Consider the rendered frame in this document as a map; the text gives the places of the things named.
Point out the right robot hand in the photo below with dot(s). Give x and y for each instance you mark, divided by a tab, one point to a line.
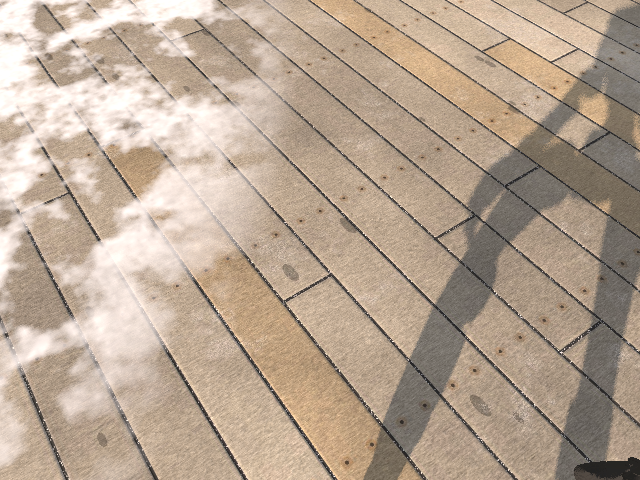
610	470

